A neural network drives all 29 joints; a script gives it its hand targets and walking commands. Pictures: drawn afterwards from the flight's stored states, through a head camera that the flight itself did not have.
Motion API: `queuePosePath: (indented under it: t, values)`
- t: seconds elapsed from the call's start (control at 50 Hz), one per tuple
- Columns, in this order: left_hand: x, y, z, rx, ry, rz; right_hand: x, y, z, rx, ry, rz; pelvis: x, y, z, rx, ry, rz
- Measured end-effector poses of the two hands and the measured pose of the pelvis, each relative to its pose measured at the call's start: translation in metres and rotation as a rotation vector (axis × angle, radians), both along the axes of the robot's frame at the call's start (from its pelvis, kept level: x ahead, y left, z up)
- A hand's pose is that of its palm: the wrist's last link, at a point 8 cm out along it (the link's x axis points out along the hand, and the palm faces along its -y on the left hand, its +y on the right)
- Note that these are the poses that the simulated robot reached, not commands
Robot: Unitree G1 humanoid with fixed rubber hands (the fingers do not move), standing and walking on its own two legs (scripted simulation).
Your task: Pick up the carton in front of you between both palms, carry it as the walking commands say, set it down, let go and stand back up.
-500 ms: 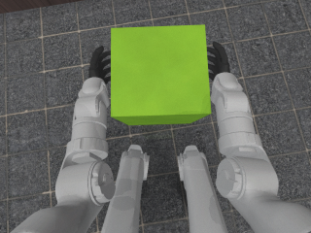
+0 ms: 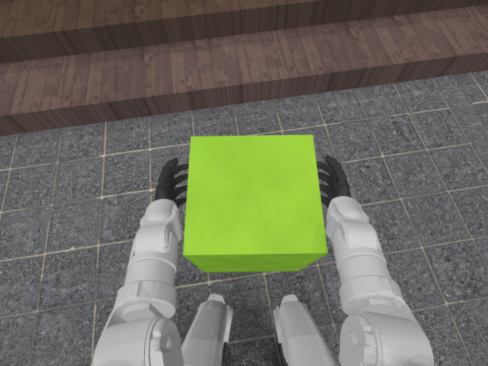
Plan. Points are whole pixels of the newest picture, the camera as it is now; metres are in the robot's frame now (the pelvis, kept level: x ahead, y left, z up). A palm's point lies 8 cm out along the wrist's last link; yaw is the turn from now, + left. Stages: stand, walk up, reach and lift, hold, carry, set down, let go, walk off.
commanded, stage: reach and lift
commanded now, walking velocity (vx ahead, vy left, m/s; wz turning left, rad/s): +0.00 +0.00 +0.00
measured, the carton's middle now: (251, 212) +0.38 +0.01 -0.11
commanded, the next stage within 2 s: hold in 1.58 s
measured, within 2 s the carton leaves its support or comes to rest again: neither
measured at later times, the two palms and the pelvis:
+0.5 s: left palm (136, 184) +0.34 +0.15 +0.12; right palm (380, 182) +0.34 -0.15 +0.12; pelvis +0.05 +0.00 +0.11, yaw +0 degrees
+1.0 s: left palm (127, 176) +0.33 +0.15 +0.15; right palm (397, 177) +0.33 -0.15 +0.15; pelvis +0.03 +0.00 +0.12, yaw +0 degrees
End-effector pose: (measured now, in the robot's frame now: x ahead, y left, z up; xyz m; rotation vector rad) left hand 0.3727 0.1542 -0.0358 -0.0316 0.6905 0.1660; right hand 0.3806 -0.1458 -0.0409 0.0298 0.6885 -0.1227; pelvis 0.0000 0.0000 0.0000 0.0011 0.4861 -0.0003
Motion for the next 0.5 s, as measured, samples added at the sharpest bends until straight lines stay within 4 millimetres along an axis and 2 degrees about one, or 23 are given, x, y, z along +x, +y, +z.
queuePosePath:
  t: [0.3,0.5]
  values:
    - [-0.022,-0.003,0.094,0.0,0.003,-0.018,-0.026,-0.003,0.095,-0.01,0.003,-0.009,0.036,-0.001,0.078,0.001,-0.232,-0.003]
    - [-0.036,-0.004,0.152,-0.004,-0.037,-0.025,-0.041,-0.004,0.157,-0.003,-0.038,-0.024,0.046,0.0,0.109,-0.004,-0.409,0.004]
